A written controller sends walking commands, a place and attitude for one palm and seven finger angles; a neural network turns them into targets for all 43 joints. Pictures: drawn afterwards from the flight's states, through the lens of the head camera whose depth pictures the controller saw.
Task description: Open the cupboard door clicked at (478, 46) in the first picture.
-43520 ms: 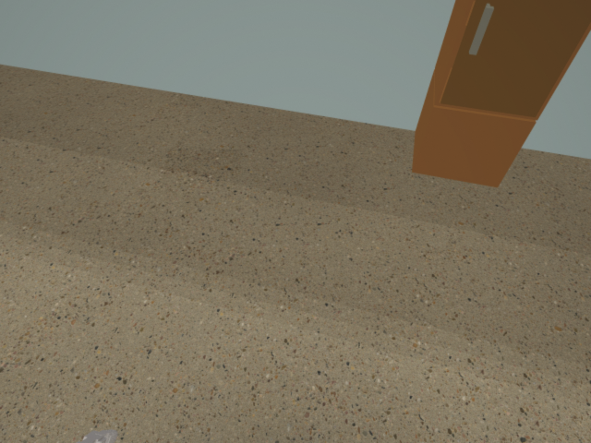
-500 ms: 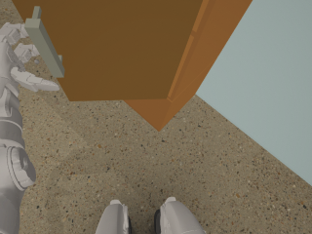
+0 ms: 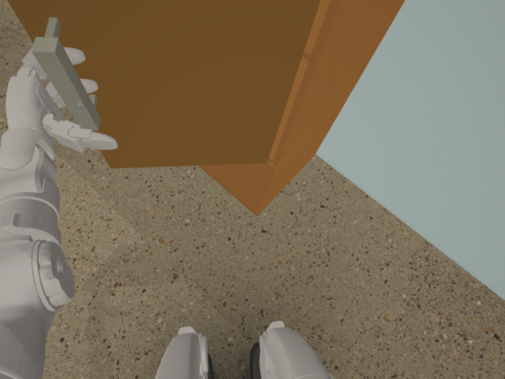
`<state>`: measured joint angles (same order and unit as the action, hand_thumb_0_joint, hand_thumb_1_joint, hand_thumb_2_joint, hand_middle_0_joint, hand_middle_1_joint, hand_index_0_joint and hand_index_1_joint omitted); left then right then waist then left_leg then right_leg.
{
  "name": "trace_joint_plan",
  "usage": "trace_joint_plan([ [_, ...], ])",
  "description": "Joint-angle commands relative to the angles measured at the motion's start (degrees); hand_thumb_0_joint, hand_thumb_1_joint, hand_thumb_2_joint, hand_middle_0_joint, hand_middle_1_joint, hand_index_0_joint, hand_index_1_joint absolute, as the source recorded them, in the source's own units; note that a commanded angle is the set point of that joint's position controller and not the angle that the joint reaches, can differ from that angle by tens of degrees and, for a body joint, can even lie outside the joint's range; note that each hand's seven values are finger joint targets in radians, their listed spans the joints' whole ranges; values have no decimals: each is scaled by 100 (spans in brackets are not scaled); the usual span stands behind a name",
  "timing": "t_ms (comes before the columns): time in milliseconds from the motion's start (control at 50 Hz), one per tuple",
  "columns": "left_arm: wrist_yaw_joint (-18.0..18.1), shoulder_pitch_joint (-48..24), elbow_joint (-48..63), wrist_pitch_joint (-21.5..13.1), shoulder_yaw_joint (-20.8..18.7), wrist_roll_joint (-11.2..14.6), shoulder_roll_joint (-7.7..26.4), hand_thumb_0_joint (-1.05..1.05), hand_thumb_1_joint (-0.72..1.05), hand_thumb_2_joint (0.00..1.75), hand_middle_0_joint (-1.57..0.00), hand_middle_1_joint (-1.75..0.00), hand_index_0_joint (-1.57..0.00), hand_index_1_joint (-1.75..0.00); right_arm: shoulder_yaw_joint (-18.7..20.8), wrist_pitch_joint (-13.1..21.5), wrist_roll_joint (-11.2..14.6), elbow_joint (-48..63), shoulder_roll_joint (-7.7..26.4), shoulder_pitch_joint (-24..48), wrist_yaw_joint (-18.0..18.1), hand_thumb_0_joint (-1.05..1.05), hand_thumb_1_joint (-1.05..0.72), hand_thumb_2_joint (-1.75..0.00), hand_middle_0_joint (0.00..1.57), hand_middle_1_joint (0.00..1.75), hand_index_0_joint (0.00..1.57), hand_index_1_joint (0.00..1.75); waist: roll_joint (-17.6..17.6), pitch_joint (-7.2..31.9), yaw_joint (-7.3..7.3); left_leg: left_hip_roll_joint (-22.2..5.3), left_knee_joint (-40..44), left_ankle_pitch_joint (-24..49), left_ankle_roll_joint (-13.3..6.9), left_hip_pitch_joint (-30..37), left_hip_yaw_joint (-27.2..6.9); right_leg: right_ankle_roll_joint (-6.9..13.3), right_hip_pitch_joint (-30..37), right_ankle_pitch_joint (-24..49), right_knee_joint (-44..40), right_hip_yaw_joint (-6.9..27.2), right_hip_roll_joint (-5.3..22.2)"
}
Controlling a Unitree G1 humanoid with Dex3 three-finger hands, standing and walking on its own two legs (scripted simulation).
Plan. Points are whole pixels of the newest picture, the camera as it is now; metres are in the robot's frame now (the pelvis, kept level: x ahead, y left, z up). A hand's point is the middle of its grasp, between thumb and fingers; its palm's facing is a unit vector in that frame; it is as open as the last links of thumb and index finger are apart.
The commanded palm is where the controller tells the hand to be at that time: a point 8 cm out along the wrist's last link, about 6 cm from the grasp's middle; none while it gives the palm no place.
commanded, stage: slide the fingers in behind the handle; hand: left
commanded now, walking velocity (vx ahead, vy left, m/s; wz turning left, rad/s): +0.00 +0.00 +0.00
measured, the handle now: (74, 79) +0.56 +0.24 +0.06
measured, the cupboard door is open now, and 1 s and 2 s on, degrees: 47 47 73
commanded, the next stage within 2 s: close the thumb around the handle in 0.42 s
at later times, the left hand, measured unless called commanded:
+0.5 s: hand (83, 106) +0.51 +0.22 +0.06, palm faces +0.05 -1.00 -0.01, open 14.0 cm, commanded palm +0.49 +0.25 +0.06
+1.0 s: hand (83, 107) +0.50 +0.22 +0.07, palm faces +0.05 -1.00 -0.01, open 7.9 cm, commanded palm +0.49 +0.25 +0.06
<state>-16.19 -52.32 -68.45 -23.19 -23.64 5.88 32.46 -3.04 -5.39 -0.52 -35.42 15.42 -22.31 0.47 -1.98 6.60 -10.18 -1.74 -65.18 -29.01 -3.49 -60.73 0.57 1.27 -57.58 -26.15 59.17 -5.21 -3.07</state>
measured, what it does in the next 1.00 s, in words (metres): stands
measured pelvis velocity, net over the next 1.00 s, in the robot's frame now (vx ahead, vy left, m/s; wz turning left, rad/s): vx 0.00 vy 0.00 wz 0.00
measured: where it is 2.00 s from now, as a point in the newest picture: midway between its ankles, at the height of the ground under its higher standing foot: outside the picture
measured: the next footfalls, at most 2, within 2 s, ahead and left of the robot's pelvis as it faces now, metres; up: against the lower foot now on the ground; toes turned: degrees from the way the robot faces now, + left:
none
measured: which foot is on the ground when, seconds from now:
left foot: down 0.00-1.00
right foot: down 0.00-1.00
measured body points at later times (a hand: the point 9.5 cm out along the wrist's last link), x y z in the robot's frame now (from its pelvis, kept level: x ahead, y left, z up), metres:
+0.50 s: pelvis +0.00 +0.00 +0.00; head +0.14 +0.03 +0.43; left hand +0.50 +0.27 +0.07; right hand +0.00 -0.27 -0.11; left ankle +0.01 +0.08 -0.65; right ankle +0.01 -0.11 -0.65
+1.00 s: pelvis +0.00 +0.00 +0.00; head +0.13 +0.03 +0.43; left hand +0.49 +0.27 +0.07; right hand +0.01 -0.26 -0.11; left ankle +0.01 +0.08 -0.65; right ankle +0.01 -0.11 -0.65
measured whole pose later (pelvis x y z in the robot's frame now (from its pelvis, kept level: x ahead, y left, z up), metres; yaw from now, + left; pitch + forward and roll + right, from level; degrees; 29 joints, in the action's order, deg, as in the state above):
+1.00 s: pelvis +0.00 +0.00 +0.00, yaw +0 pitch +24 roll -5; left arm -14.7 -51.5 -68.8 -25.0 -22.6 5.9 30.7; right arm -2.8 -4.9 -0.5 -35.6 15.4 -21.9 0.3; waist -2.1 7.0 -9.8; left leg -1.4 -65.0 -28.8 -3.7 -59.9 0.8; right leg 1.0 -56.9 -26.1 59.3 -4.9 -2.8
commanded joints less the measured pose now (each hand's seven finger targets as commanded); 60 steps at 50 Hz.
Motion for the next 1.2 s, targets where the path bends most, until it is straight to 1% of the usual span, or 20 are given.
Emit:
trace_joint_plan([
  [0,71,-2482,1415,-499,7,95,1240,0,-50,30,-30,-120,-30,-120,421,93,-11,164,1095,-1029,62,0,-90,-90,20,30,20,30,-966,2994,-87,-76,631,2906,247,2912,-644,17,677,1795,-506,288,-75],
  [60,113,-2418,1071,-445,-124,74,1392,0,-50,30,-30,-120,-30,-120,399,83,5,156,1122,-1056,73,0,-90,-90,20,30,20,30,-661,2619,-116,-52,662,2588,193,2520,-619,21,759,1686,-538,305,-84],
  [140,146,-2376,1187,-451,-346,1,1750,0,-50,30,-30,-120,-30,-120,392,91,-4,233,1130,-1037,96,0,-90,-90,20,30,20,30,-706,2884,-23,-28,655,2592,182,2418,-550,7,1043,1831,-505,361,-52],
  [180,96,-2308,1242,-500,-161,45,1451,0,-50,30,-30,-120,-30,-120,394,97,5,240,1092,-1022,77,0,-90,-90,20,30,20,30,-851,2978,-10,-36,644,2789,210,2623,-562,12,945,1899,-486,341,-65],
  [300,18,-2362,1179,-459,-14,123,1248,0,-50,30,-30,-120,-30,-120,418,81,32,191,1104,-1008,77,0,-90,-90,20,30,20,30,-745,2744,-105,-56,662,2650,206,2644,-579,1,778,1770,-551,326,-75],
  [340,27,-2380,1109,-426,16,112,1238,0,-50,30,-30,-120,-30,-120,411,85,32,184,1115,-1007,89,0,-90,-90,20,30,20,30,-694,2663,-130,-47,681,2512,191,2527,-578,3,776,1692,-561,328,-68],
  [380,59,-2457,1195,-477,-232,116,1548,0,-50,30,-30,-120,-30,-120,411,106,16,174,1146,-1034,102,0,-90,-90,20,30,20,30,-749,2833,-63,-36,653,2565,185,2521,-580,7,873,1745,-533,358,-57],
  [500,4,-2344,1221,-531,-183,119,1500,0,-50,30,-30,-120,-30,-120,405,132,17,182,1122,-1002,95,0,-90,-90,20,30,20,30,-814,2941,-40,-33,632,2614,192,2569,-558,11,931,1804,-523,367,-65],
  [540,-31,-2209,1171,-487,-254,117,1617,0,-39,35,-31,-121,-31,-121,399,118,29,202,1126,-997,98,0,-90,-90,20,30,20,30,-800,2875,18,-27,656,2620,192,2463,-526,15,1070,1873,-529,378,-65],
  [580,-43,-2356,1334,-508,-122,136,1441,0,-28,40,-32,-122,-32,-122,402,108,24,189,1106,-986,92,0,-90,-90,20,30,20,30,-992,2963,-24,-48,643,2816,214,2711,-556,14,889,1906,-513,347,-63],
  [620,-42,-2330,1233,-462,-20,150,1311,0,-16,44,-32,-124,-32,-124,407,92,35,180,1121,-992,91,0,-90,-90,20,30,20,30,-849,2741,-78,-62,701,2711,224,2706,-604,14,788,1762,-557,306,-73],
  [660,-25,-2483,1485,-527,22,201,1182,0,-5,49,-33,-125,-33,-125,434,115,11,169,1113,-1011,86,0,-90,-90,20,30,20,30,-957,2966,-95,-77,668,2903,234,2970,-652,31,674,1781,-522,286,-83],
  [680,-3,-2373,1457,-541,-160,188,1389,0,0,52,-34,-125,-34,-125,452,106,13,141,1136,-1021,91,0,-90,-90,20,30,20,30,-928,3075,-10,-84,670,2972,260,3006,-656,27,742,1821,-517,290,-77],
  [740,-9,-2151,1224,-470,10,181,1143,0,17,59,-35,-127,-35,-127,434,96,31,169,1105,-979,68,0,-90,-90,20,30,20,30,-726,2729,-46,-60,714,2756,234,2736,-604,11,787,1764,-568,283,-80],
  [820,73,-2407,1279,-505,29,134,1176,0,40,68,-36,-130,-36,-130,432,97,16,156,1121,-959,82,0,-90,-90,20,30,20,30,-835,2612,-79,-74,757,2563,252,2796,-657,25,579,1530,-576,272,-65],
  [840,89,-2353,1342,-538,-23,137,1224,0,45,71,-37,-130,-37,-130,429,107,10,181,1118,-963,70,0,-90,-90,20,30,20,30,-919,2734,-6,-57,772,2599,262,2839,-657,40,664,1542,-568,274,-65],
  [940,128,-2428,1194,-568,56,98,1121,0,73,83,-39,-133,-39,-133,431,132,9,173,1130,-939,72,0,-90,-90,20,30,20,30,-792,2636,-93,-67,759,2416,253,2761,-687,28,502,1391,-560,267,-61],
  [1000,141,-2448,960,-530,-84,69,1363,0,90,90,-40,-135,-40,-135,394,138,6,167,1154,-954,96,0,-90,-90,20,30,20,30,-699,2573,-110,-49,719,2325,229,2543,-666,24,561,1390,-538,298,-58],
  [1080,89,-2515,1209,-584,-70,72,1351,0,90,90,-40,-135,-40,-135,405,150,-3,186,1127,-960,100,0,-90,-90,20,30,20,30,-859,2972,-69,-50,652,2599,238,2751,-658,24,649,1584,-480,303,-60],
  [1180,77,-2481,969,-464,-179,81,1543,0,90,90,-40,-135,-40,-135,370,140,15,197,1158,-979,130,0,-90,-90,20,30,20,30,-744,2660,-105,-53,679,2404,210,2423,-633,13,679,1528,-493,307,-56],
])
